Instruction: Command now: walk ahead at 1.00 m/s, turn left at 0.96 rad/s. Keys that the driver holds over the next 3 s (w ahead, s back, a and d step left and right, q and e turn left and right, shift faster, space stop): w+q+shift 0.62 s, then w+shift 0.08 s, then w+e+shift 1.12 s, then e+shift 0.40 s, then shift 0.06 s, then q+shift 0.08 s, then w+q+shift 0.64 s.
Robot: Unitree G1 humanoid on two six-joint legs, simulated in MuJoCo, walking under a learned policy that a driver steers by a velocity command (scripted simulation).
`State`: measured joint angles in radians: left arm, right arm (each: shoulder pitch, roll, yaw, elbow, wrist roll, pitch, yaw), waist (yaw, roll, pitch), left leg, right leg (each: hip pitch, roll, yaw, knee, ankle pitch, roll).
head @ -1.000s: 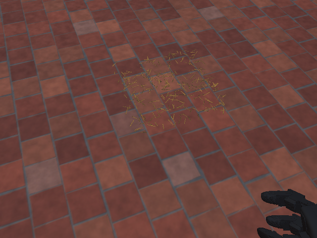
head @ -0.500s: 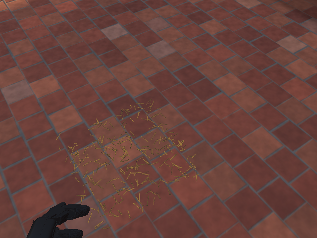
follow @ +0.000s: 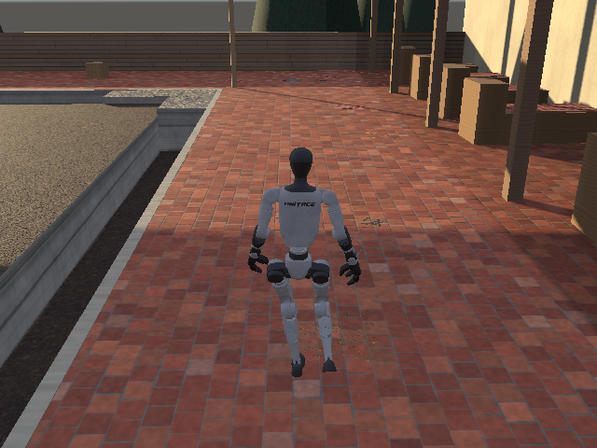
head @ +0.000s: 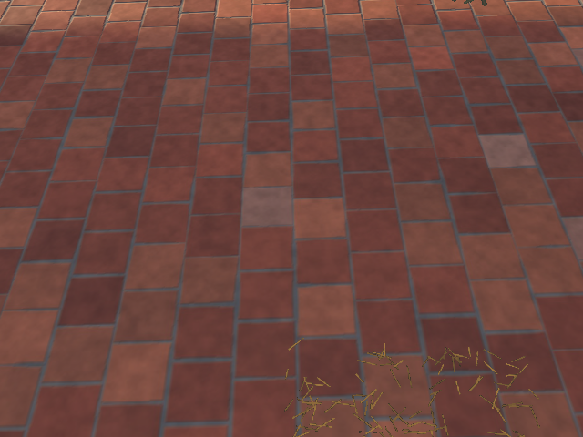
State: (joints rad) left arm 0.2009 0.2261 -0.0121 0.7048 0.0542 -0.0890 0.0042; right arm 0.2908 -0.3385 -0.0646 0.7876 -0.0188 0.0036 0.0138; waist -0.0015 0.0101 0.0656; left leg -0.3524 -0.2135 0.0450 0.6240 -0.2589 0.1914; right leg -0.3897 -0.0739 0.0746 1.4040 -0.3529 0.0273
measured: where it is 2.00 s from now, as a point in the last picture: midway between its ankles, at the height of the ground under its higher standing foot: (149, 96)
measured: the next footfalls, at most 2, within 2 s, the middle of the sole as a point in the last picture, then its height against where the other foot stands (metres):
right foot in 0.28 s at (387, 423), level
left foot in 0.76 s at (226, 319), level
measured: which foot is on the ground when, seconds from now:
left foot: down 0.00-0.30, up 0.32-0.74, down 0.76-1.00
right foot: up 0.00-0.26, down 0.28-0.74, up 0.76-1.00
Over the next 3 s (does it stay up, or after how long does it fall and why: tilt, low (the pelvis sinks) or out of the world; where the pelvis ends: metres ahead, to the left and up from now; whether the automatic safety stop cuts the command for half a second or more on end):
stays up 2.15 0.39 0.03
